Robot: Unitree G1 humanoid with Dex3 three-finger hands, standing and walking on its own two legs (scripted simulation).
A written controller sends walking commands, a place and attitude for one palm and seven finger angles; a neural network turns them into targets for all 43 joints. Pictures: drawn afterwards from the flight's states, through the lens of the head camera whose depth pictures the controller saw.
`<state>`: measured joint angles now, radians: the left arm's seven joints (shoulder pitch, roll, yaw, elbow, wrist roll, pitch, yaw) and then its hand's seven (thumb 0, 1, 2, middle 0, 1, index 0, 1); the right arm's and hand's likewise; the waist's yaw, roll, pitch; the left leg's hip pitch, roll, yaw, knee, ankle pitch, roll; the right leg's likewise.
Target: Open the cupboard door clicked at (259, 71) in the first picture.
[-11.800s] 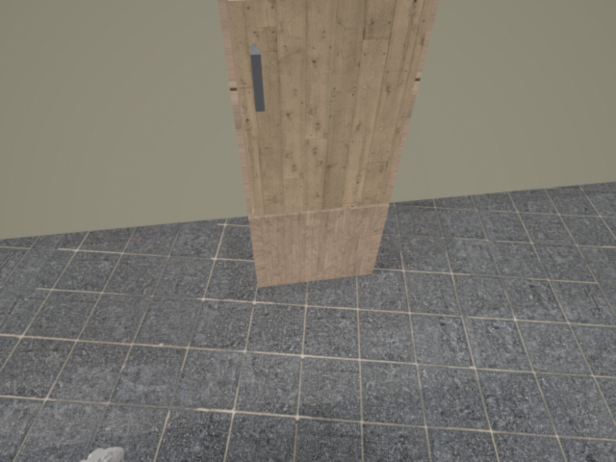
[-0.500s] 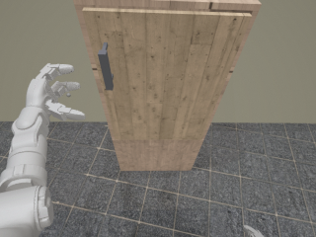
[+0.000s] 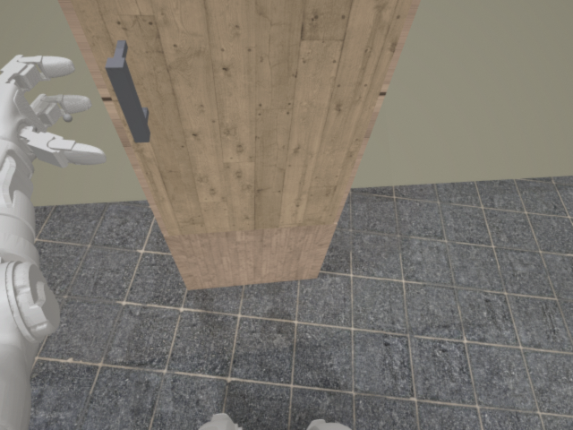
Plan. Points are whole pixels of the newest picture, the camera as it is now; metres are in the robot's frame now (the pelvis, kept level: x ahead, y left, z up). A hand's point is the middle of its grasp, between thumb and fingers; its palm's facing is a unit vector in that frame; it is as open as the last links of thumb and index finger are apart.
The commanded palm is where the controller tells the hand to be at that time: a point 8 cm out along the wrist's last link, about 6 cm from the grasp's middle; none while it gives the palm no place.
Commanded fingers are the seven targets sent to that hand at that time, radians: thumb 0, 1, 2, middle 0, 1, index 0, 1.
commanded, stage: move the hooked fingers beside the handle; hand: left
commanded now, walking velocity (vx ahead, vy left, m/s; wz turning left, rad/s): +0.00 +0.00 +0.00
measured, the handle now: (132, 94) +0.56 +0.19 +0.13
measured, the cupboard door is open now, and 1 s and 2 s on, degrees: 0 0 0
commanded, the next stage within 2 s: slide the fingers in behind the handle in 0.92 s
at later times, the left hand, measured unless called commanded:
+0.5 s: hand (66, 115) +0.51 +0.26 +0.13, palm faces +0.05 -1.00 +0.00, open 14.0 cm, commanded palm +0.48 +0.30 +0.13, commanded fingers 0.00 -0.50 0.30 -0.30 -1.20 -0.30 -1.20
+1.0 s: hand (80, 113) +0.51 +0.24 +0.14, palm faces +0.05 -1.00 +0.00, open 14.0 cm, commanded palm +0.49 +0.28 +0.13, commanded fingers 0.00 -0.50 0.30 -0.30 -1.20 -0.30 -1.20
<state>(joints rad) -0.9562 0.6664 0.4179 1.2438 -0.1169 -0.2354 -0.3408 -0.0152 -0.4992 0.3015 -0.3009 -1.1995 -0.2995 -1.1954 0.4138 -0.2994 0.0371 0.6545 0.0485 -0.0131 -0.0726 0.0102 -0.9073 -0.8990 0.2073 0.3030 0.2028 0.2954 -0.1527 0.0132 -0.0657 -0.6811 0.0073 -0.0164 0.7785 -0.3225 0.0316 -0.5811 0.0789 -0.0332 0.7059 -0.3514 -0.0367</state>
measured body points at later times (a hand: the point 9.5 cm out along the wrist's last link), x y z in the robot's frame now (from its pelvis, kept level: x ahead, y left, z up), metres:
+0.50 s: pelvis +0.03 +0.02 +0.00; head +0.10 +0.04 +0.44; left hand +0.50 +0.32 +0.14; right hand +0.03 -0.25 -0.10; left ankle +0.03 +0.10 -0.71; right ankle -0.01 -0.10 -0.71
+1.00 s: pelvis +0.00 +0.01 -0.01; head +0.09 +0.04 +0.44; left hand +0.50 +0.30 +0.14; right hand +0.01 -0.26 -0.11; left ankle +0.03 +0.10 -0.71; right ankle -0.01 -0.10 -0.71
